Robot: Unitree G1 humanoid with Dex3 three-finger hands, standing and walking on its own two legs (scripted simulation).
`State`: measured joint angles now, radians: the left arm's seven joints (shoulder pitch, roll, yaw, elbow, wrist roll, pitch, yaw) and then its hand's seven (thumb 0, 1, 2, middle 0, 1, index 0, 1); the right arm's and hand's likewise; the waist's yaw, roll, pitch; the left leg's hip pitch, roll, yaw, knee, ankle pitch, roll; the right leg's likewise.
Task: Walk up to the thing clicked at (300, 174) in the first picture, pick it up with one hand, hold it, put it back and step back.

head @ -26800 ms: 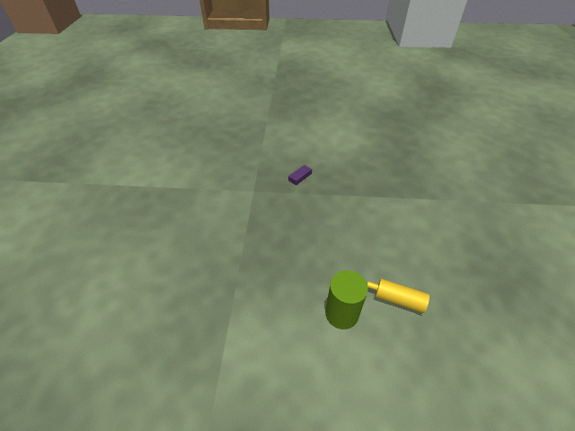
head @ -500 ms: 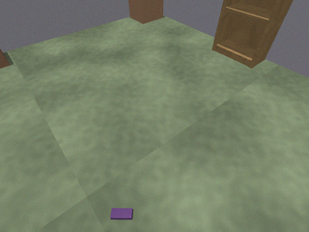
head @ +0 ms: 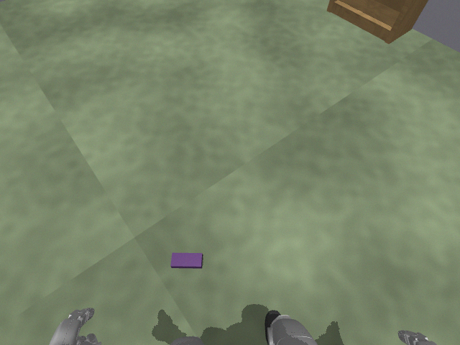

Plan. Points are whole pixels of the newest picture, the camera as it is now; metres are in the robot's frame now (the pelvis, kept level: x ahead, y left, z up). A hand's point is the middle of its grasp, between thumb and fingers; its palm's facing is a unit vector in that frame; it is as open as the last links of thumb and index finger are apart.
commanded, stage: walk up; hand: left
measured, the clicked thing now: (186, 260) +0.44 +0.19 -0.74
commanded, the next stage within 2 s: none
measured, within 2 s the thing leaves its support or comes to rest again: neither
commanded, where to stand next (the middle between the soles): +0.05 -0.04 m, yaw -1 degrees
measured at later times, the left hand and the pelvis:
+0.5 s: hand (108, 340) +0.14 +0.24 -0.13, palm faces -0.15 -0.92 -0.35, open 7.4 cm; pelvis +0.02 -0.03 +0.01, yaw -5 degrees
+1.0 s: hand (122, 335) +0.15 +0.21 -0.13, palm faces +0.01 -0.89 -0.45, open 7.4 cm; pelvis +0.01 -0.05 +0.00, yaw +1 degrees
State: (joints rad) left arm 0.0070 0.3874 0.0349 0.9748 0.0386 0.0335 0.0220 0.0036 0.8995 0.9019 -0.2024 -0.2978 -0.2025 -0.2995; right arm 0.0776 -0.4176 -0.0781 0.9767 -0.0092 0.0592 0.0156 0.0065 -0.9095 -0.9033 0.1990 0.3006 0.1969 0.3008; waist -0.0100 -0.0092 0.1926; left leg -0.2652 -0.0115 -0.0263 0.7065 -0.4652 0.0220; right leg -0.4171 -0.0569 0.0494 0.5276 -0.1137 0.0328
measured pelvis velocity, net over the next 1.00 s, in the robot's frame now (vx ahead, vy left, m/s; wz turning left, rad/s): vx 0.01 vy -0.05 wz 0.02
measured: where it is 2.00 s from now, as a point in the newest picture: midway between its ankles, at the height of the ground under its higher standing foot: outside the picture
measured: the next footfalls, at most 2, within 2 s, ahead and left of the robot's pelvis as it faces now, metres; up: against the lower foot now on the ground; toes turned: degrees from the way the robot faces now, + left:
right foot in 0.52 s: +0.14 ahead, -0.17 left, +0.00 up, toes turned -5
left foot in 1.12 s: +0.03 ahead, +0.12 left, +0.00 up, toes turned +2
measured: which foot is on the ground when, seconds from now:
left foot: down 0.00-0.56, up 0.58-1.00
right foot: down 0.00-0.04, up 0.06-0.50, down 0.52-1.00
